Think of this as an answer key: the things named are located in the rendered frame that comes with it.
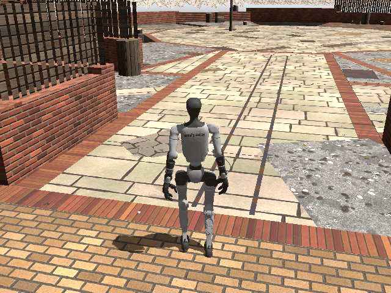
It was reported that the robot right forearm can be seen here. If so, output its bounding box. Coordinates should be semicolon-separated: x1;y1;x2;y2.
216;149;227;179

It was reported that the robot left upper arm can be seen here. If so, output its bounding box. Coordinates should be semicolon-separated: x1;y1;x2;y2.
169;124;181;159

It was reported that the left robot hand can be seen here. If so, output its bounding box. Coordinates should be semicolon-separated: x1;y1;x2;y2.
163;183;177;201

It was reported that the robot left forearm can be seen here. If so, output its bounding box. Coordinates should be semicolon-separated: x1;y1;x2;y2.
164;151;175;184

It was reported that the right robot hand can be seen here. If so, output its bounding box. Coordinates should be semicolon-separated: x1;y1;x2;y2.
214;177;228;195

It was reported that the robot right upper arm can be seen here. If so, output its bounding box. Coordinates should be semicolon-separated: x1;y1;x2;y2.
207;123;222;157

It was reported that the robot right shin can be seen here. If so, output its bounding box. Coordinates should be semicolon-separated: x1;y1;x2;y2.
205;207;214;249

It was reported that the robot right thigh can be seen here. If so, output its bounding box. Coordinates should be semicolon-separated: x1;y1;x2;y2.
203;171;216;218

